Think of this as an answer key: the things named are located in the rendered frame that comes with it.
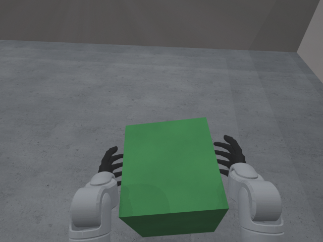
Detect robot right forearm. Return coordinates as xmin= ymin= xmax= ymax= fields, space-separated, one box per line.
xmin=228 ymin=163 xmax=285 ymax=242

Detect carton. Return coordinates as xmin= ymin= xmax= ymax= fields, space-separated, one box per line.
xmin=119 ymin=117 xmax=229 ymax=237

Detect robot right hand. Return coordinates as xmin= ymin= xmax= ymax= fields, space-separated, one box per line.
xmin=214 ymin=135 xmax=246 ymax=177

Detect robot left forearm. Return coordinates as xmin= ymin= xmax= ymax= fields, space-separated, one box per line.
xmin=68 ymin=171 xmax=119 ymax=242

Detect robot left hand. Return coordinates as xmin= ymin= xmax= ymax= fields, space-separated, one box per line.
xmin=98 ymin=146 xmax=124 ymax=186

